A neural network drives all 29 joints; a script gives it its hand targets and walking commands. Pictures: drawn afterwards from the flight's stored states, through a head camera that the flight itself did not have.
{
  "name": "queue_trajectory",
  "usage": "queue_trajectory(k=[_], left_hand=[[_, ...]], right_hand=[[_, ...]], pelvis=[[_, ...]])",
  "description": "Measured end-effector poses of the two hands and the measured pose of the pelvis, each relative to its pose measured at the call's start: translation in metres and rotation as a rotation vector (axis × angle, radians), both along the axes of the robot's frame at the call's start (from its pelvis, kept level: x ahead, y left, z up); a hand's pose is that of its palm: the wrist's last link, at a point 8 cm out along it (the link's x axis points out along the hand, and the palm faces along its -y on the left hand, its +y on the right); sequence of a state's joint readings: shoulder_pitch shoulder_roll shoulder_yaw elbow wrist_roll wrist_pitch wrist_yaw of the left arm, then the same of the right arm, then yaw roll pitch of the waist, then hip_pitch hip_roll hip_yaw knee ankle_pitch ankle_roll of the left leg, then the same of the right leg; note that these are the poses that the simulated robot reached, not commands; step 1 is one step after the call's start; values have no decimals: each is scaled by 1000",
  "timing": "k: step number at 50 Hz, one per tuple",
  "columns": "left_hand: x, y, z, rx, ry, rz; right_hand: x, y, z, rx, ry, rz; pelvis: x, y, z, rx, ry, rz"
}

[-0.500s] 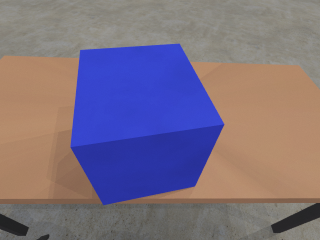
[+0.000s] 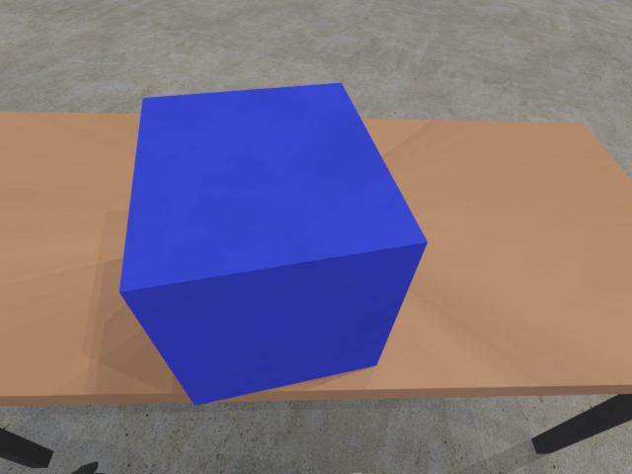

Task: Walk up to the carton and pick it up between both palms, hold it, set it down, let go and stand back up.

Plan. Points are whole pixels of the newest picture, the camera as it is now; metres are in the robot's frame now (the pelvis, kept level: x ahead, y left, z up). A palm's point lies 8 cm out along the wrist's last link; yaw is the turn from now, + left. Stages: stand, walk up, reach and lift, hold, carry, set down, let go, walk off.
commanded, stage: walk up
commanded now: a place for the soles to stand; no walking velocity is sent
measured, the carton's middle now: (268, 242) +0.40 +0.06 +0.07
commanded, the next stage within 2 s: none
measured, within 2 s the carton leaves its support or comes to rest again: neither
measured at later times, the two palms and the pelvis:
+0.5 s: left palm out of the picture +0.11 +0.31 -0.09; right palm out of the picture +0.05 -0.33 -0.09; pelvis +0.00 +0.00 +0.00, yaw -1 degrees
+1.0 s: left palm out of the picture +0.06 +0.43 -0.08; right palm out of the picture +0.03 -0.23 -0.11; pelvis -0.03 +0.09 -0.01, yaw -1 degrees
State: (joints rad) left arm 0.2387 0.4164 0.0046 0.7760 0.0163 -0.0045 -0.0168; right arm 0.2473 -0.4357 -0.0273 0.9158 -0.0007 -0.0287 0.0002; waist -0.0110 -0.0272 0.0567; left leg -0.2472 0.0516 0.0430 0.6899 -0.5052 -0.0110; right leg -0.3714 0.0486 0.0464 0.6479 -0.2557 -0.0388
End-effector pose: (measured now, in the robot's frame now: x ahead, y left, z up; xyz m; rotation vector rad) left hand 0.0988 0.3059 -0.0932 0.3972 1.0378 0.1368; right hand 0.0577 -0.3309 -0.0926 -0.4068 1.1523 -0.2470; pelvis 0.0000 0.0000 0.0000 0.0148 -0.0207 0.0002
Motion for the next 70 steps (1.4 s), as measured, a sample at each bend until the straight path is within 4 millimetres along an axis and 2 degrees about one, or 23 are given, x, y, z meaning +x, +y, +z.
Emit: queue_trajectory(k=[7, 15, 23, 31, 34, 39, 44, 47, 49, 55, 58, 65, 70], left_hand=[[2, 7, -4, -15, 2, -2], [7, 0, -3, 1, 6, -14], [9, 1, -2, -6, -2, -19], [13, -6, 2, 4, -5, -24], [5, 5, 8, 49, -12, -24], [-17, 40, 19, 131, 16, -15], [-33, 83, 24, 168, 32, -7], [-39, 113, 18, 171, 32, -7], [-40, 125, 13, 158, 39, -14], [-35, 139, 9, 101, 41, -23], [-34, 142, 4, 82, 48, -28], [-34, 136, -2, 58, 47, -30], [-33, 134, -2, 63, 21, -26]], right_hand=[[-4, 7, 6, -17, -2, -5], [-1, -3, 3, -12, -5, -11], [-7, -1, 5, -18, -5, -20], [-3, -8, 2, -7, -3, -22], [-4, -2, -2, 5, 12, -27], [-11, 21, -15, 47, 36, -30], [-17, 55, -23, 67, 52, -20], [-19, 78, -22, 56, 47, -7], [-24, 91, -17, 50, 33, -13], [-25, 111, 12, 11, 12, -20], [-25, 116, 18, -2, 4, -20], [-31, 120, 15, 0, 6, -32], [-25, 121, 8, 14, -24, -32]], pelvis=[[-1, 9, 1, -10, 4, -4], [2, -1, -1, -6, -4, -13], [0, 2, 1, -8, -3, -18], [3, -6, 1, -2, -3, -22], [-1, -1, 1, -5, -17, -28], [-9, 18, -1, -22, -34, -26], [-18, 49, -5, -46, -40, -13], [-23, 72, -9, -60, -23, -3], [-26, 87, -9, -48, -29, -15], [-25, 111, 4, -64, 8, -31], [-25, 118, 6, -69, 13, -38], [-27, 123, 4, -60, 9, -49], [-24, 122, -1, -58, -14, -48]])
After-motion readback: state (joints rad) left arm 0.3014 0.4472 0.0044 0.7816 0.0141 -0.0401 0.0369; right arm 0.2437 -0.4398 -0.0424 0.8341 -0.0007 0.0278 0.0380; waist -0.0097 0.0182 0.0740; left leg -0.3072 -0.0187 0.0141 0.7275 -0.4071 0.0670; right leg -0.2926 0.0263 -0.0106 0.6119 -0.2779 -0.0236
